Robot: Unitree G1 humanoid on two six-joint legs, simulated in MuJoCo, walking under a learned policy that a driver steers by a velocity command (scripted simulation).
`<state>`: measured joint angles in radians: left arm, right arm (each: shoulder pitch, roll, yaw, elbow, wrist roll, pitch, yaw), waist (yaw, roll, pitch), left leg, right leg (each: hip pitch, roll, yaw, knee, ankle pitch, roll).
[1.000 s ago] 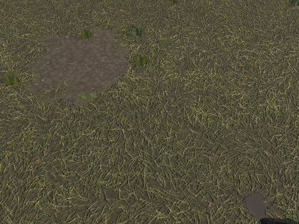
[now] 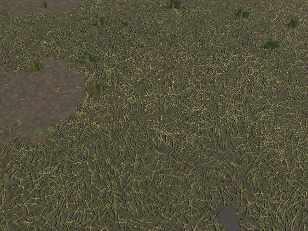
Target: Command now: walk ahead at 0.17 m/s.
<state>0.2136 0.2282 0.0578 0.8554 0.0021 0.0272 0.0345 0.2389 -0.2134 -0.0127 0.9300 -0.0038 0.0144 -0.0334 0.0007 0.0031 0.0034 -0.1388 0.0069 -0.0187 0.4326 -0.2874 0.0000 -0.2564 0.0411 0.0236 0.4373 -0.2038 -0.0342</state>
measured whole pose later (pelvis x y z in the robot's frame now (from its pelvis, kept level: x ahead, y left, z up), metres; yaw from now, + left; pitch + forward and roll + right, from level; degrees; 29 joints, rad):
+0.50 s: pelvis +0.16 -0.04 +0.00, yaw +1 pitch +1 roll +0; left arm 0.48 0.20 0.05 0.98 -0.01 -0.10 0.03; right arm 0.12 -0.29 -0.08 0.83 0.02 -0.08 0.03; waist 0.06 0.05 -0.02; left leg -0.68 0.10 -0.07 0.77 0.10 0.02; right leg 0.02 0.06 -0.02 0.25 -0.29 -0.06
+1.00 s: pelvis +0.51 +0.06 -0.16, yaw +2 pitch +3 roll +2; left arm 0.27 0.23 0.03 0.86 -0.02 -0.07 0.04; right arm 0.28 -0.22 -0.04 0.96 -0.01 -0.09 0.05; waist 0.01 -0.03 0.04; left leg -0.31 -0.07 0.07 0.52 -0.25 0.06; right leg -0.69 -0.10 0.07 1.42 -0.35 0.02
